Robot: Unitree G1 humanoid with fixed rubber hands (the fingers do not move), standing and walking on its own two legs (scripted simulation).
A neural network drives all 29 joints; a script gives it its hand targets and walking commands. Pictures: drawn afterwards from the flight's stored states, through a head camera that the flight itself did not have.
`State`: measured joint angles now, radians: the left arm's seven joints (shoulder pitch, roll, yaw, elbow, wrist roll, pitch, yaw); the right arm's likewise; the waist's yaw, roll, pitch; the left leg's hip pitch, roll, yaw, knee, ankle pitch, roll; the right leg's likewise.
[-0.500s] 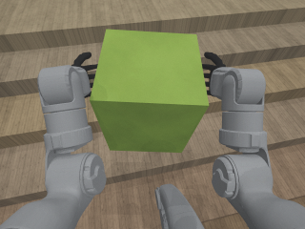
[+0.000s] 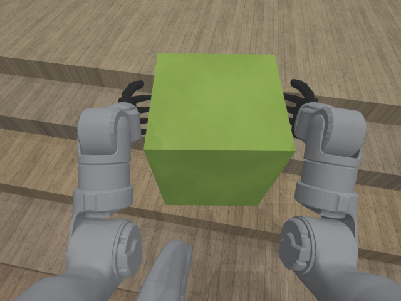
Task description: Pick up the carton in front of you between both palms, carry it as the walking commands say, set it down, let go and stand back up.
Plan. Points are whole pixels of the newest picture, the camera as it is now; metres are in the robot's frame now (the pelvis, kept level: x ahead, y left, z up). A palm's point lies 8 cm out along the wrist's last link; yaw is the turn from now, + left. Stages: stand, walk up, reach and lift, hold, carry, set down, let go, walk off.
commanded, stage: carry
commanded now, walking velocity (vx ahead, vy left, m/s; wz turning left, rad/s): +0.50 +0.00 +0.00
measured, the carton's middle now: (213, 138) +0.41 +0.04 +0.08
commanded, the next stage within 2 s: none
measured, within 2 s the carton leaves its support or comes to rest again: neither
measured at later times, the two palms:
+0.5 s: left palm out of the picture +0.70 +0.16 +0.29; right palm out of the picture +0.66 -0.14 +0.29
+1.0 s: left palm out of the picture +0.95 +0.14 +0.41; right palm out of the picture +0.98 -0.15 +0.41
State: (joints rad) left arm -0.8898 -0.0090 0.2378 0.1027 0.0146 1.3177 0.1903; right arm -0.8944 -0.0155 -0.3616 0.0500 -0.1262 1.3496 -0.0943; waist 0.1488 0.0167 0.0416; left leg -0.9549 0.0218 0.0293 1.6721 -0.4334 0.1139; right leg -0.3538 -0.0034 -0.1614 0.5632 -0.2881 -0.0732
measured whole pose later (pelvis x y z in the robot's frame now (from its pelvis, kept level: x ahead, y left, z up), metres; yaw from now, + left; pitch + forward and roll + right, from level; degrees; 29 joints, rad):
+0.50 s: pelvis +0.29 +0.06 +0.12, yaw -2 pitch +4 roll +1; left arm -0.92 0.03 0.34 0.08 0.11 1.39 0.10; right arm -0.92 -0.01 -0.24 0.14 -0.02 1.33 -0.19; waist -0.12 -0.03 0.02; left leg -0.35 0.02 0.15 0.59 -0.30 0.05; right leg -0.98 -0.03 -0.03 1.71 -0.44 -0.11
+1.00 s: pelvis +0.58 -0.03 +0.23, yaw +0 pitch +4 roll -1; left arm -0.89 0.00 0.24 0.09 0.02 1.35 0.16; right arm -0.89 -0.04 -0.32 0.06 -0.10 1.39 -0.10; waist 0.10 0.03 0.01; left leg -0.98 0.03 0.04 1.71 -0.40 0.11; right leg -0.37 -0.01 -0.14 0.61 -0.30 -0.07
